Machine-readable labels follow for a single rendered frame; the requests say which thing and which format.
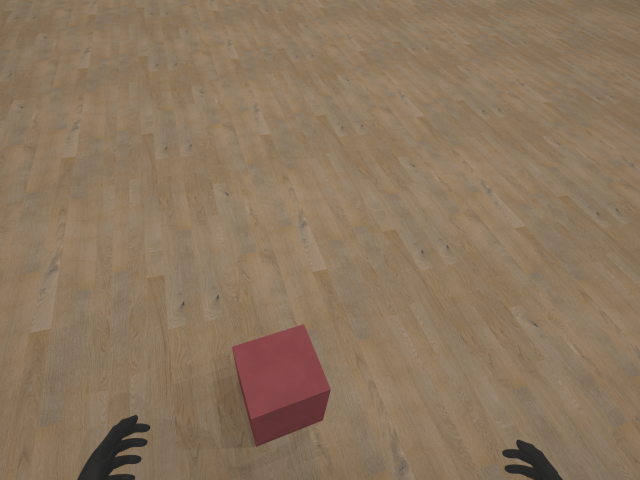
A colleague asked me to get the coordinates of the left robot hand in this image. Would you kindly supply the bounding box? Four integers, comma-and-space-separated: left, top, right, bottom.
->
77, 415, 150, 480

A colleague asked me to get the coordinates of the right robot hand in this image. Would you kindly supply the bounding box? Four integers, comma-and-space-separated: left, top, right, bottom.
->
502, 440, 563, 480

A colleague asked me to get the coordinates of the carton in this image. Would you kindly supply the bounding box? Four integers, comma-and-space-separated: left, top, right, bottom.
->
232, 324, 331, 447

